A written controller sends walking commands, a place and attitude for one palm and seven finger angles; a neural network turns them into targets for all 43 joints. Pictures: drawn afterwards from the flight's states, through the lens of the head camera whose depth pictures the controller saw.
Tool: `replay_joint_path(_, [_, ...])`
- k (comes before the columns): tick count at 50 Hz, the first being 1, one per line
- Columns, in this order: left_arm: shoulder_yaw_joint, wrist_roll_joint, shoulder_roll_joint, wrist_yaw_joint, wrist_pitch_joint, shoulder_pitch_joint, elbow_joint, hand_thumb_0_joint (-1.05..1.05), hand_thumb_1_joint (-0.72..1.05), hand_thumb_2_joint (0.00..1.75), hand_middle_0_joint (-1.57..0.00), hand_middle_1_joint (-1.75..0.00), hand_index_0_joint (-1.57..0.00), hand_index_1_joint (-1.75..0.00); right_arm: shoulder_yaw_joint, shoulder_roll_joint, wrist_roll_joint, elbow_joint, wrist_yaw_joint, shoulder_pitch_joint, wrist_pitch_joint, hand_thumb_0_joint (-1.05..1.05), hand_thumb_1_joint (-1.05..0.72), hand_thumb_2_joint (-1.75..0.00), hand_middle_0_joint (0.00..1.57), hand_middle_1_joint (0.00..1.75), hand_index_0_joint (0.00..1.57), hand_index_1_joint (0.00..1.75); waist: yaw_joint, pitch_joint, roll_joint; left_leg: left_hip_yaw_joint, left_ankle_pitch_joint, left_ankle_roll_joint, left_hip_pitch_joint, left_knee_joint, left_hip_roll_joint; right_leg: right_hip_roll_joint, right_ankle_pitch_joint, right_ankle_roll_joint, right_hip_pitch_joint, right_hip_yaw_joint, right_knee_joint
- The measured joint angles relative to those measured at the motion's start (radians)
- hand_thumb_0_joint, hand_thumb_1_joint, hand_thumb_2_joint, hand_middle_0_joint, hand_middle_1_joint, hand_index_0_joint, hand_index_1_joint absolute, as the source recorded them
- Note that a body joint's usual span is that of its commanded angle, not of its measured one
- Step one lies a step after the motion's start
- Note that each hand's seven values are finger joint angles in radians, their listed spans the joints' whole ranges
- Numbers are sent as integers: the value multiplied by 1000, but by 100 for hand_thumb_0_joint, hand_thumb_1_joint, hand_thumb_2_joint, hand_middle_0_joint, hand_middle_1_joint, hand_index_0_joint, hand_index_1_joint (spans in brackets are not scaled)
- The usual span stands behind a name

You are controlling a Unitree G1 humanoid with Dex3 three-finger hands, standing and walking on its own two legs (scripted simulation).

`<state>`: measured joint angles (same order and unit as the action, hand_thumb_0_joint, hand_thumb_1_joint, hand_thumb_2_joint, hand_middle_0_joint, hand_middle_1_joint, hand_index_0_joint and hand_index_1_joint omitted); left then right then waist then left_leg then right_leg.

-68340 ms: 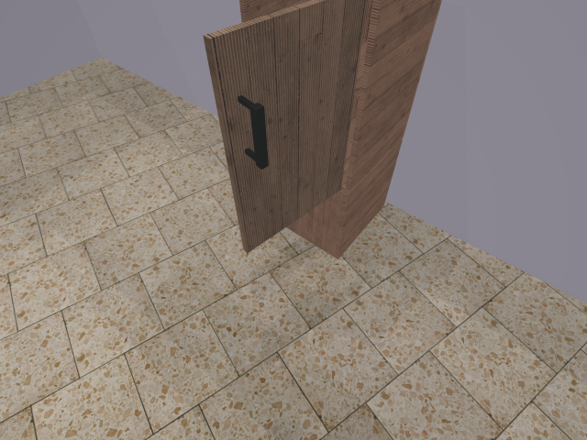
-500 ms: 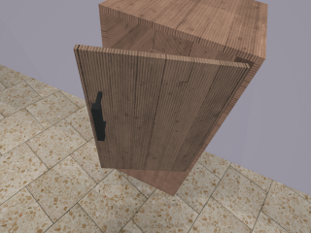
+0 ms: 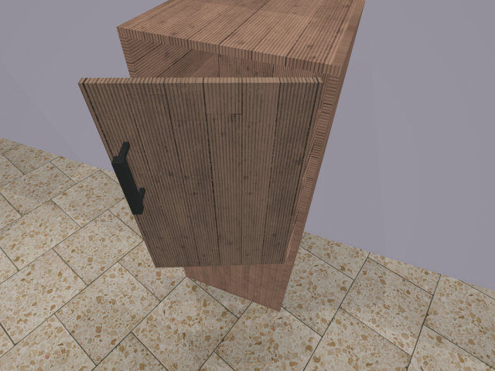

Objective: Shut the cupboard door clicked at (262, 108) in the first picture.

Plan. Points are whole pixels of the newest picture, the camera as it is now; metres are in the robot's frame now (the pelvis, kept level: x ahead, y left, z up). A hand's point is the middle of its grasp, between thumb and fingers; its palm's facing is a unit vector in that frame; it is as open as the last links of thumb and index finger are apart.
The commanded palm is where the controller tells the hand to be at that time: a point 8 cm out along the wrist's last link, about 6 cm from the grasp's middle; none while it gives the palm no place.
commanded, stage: come to a stop and stand still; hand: left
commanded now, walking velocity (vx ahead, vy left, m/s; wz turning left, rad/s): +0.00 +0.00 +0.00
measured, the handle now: (131, 179) +0.44 +0.24 +0.06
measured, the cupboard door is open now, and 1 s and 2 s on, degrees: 23 23 23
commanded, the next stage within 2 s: look again from close up in 0.36 s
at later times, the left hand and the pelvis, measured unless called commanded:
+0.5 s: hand out of the picture -0.03 +0.12 -0.18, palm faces +0.03 -0.99 -0.10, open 7.3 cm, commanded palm none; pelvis +0.01 -0.01 +0.00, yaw +0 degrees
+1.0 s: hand out of the picture +0.04 +0.19 -0.18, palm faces +0.02 -0.98 -0.19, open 7.3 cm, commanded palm none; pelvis +0.01 +0.02 -0.01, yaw +0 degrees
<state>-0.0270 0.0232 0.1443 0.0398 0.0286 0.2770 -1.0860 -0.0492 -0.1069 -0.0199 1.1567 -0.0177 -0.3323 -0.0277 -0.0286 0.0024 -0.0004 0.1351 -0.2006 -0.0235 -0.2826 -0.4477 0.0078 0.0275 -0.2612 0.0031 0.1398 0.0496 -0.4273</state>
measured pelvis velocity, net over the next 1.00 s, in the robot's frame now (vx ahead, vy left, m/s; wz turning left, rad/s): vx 0.01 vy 0.02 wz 0.00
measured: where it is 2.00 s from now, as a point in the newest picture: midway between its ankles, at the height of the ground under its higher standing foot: outside the picture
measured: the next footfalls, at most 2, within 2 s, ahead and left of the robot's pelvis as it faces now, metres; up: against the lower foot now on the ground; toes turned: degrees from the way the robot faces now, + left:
none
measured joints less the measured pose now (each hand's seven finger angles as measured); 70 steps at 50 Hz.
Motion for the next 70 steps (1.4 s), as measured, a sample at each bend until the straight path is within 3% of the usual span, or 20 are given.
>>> replay_joint_path(3, [12,-7,-14,0,-10,39,-17,0,93,89,-20,-30,-20,-30,10,-2,-4,-3,4,-7,4,0,-91,-90,20,30,20,30,9,18,11,-35,-5,18,5,-20,20,-23,-6,-8,-2,3,5])
replay_joint_path(5, [19,-11,-21,-2,-18,53,-29,0,92,89,-20,-30,-20,-30,16,3,-2,1,2,-6,11,0,-91,-90,20,30,20,30,8,14,7,-43,42,10,10,-15,30,-35,-13,-14,-5,8,-3])
replay_joint_path(11, [33,-14,-46,-8,-25,70,-46,0,92,89,-20,-30,-20,-30,31,27,3,14,-7,5,20,0,-91,-90,20,30,20,30,23,-7,-32,-42,37,10,31,3,31,-37,-14,-20,-18,7,3])
replay_joint_path(19, [38,-12,-72,-8,-35,83,-48,0,91,89,-20,-30,-20,-30,33,30,4,15,-14,28,22,1,-92,-90,20,30,20,30,35,-31,-31,-41,47,9,37,26,26,-33,-7,-18,-21,7,19])
replay_joint_path(24, [42,-5,-58,-8,-34,90,-38,0,91,89,-20,-30,-20,-30,31,22,0,-4,-10,27,19,1,-92,-90,20,30,20,30,27,-34,-28,-40,43,6,35,27,18,-26,-15,-15,-17,7,11])
replay_joint_path(28, [42,3,-32,-6,-41,79,3,0,91,89,-20,-30,-20,-30,19,-9,-5,-62,-9,19,29,2,-93,-90,20,30,20,30,16,-32,5,-61,3,-1,-34,-67,18,-22,-54,-15,32,27,-59])
replay_joint_path(31, [33,3,-12,0,-44,75,22,0,91,89,-20,-30,-20,-30,18,-32,-8,-82,-9,22,24,1,-93,-90,20,30,20,30,16,-13,24,-63,-32,-5,-51,-118,20,-21,-77,-11,39,28,-90])
replay_joint_path(38, [19,0,29,11,-41,36,64,0,91,89,-20,-30,-20,-30,25,-56,-3,-106,-8,49,36,1,-93,-90,20,30,20,30,24,4,7,-44,-63,-17,-26,-142,8,-5,-107,5,23,10,-126])
replay_joint_path(56, [37,5,19,5,-27,31,75,0,92,89,-20,-30,-20,-30,37,-65,5,-121,7,110,25,0,-93,-90,20,30,20,30,35,-42,-10,-24,1,-50,-6,-64,-15,15,-39,36,12,-6,-56])
replay_joint_path(57, [-4,-18,17,-4,47,81,245,1,92,89,-20,-30,-20,-30,45,-66,12,-157,1,96,46,0,-93,-90,20,30,20,30,30,-61,-13,-29,-2,-50,-16,-82,-13,14,-40,31,21,-1,-75])
replay_joint_path(58, [-9,-52,29,8,83,143,457,1,92,89,-20,-30,-21,-30,57,-67,30,-202,-17,68,99,1,-93,-90,20,30,20,30,35,-68,-21,-30,-6,-50,-30,-100,-15,17,-52,18,50,2,-127])
replay_joint_path(61, [17,-125,70,71,-4,234,873,2,92,89,-21,-31,-21,-31,71,-76,56,-272,-32,4,253,1,-92,-90,20,30,20,30,40,-22,-39,-36,3,-42,-52,-102,-42,16,-96,-12,136,-14,-250])
replay_joint_path(64, [28,-148,50,75,-112,159,1041,2,92,89,-23,-33,-23,-33,66,-110,54,-355,-11,2,330,1,-92,-90,20,30,20,30,1,19,-16,-67,-5,-37,-119,-167,-74,1,-93,-30,198,-7,-247])
replay_joint_path(67, [3,-179,1,-11,-305,62,1015,1,92,89,-26,-37,-27,-37,52,-140,33,-416,15,52,349,1,-91,-90,20,30,20,30,-20,80,25,-83,-50,-24,-261,-303,-66,-9,-102,-23,332,-1,-369])
replay_joint_path(70, [-21,-221,-2,-165,-497,39,961,0,92,89,-31,-42,-31,-42,39,-134,21,-482,38,106,329,1,-91,-90,20,30,20,30,-2,122,4,-80,-118,-7,-407,-454,-50,-33,-175,-26,485,-17,-521])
